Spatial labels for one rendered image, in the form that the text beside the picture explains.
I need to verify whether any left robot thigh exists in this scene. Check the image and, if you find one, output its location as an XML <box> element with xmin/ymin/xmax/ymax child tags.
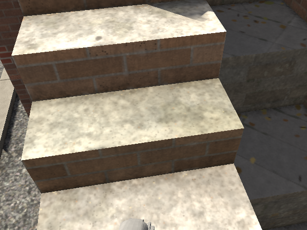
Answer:
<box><xmin>119</xmin><ymin>218</ymin><xmax>154</xmax><ymax>230</ymax></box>

